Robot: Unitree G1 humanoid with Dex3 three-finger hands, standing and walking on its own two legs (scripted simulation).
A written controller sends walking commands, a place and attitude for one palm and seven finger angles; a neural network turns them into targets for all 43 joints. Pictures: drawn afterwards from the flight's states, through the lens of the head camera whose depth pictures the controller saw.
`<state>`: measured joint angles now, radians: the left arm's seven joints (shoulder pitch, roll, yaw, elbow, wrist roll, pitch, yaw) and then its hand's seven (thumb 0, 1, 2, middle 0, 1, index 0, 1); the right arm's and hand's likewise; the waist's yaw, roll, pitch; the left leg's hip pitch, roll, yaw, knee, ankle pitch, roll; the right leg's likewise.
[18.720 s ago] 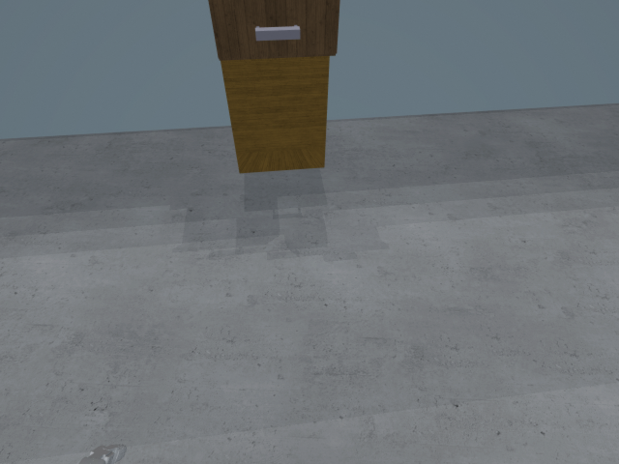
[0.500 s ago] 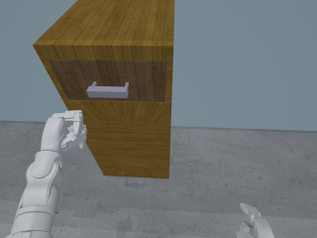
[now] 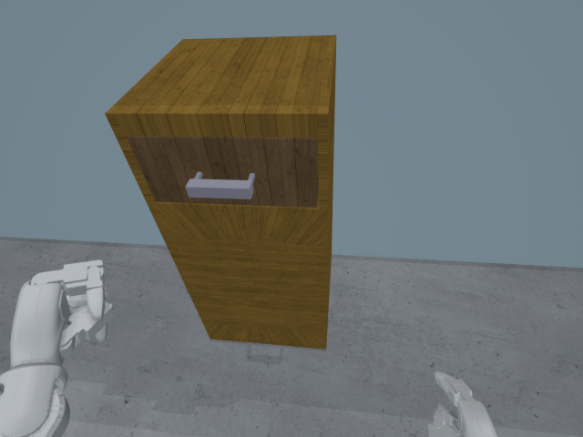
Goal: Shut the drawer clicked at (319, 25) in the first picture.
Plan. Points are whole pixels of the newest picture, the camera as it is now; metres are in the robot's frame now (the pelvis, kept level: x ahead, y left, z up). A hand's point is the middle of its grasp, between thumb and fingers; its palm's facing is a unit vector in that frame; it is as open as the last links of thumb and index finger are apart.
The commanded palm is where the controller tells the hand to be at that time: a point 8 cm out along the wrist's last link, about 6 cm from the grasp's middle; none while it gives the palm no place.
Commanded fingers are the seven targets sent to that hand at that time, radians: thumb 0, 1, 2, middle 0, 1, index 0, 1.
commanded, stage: draw the hand back to the body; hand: left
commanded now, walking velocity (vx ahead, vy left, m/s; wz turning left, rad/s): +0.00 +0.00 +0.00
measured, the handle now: (222, 182) +0.60 +0.22 +0.02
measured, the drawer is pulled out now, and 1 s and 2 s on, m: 0.00 0.00 0.00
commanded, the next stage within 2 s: step back with the hand held close in 0.30 s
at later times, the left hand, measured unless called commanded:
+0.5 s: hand (70, 323) +0.18 +0.25 +0.16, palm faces +0.40 -0.82 -0.41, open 3.3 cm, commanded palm +0.13 +0.29 +0.17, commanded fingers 0.00 0.90 0.90 -1.40 -1.60 -1.40 -1.60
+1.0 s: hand (25, 371) +0.14 +0.27 +0.15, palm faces +0.32 -0.80 -0.50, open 3.2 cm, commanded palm +0.07 +0.31 +0.17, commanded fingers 0.00 0.90 0.90 -1.40 -1.60 -1.40 -1.60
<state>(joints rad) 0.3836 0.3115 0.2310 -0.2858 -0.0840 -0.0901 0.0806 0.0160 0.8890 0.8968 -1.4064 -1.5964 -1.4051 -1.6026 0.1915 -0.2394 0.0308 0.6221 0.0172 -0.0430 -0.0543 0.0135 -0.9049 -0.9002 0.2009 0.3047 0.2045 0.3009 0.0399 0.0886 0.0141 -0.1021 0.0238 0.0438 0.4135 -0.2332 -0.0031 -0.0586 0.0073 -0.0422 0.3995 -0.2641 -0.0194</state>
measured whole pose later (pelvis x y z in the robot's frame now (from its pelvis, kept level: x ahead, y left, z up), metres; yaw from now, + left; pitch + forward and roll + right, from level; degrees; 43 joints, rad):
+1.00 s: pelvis -0.06 +0.03 -0.01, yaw +0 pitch +0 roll -1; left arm 0.62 0.40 0.38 -0.58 -0.04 -0.21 0.12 0.01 0.88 0.90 -1.41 -1.60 -1.41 -1.60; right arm 0.18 -0.21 0.00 0.53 0.02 -0.02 -0.07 0.01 -0.90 -0.90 0.20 0.30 0.20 0.30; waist 0.00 0.02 0.06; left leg -0.35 0.00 0.06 0.53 -0.19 0.05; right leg -0.30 -0.02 -0.03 0.50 -0.21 0.03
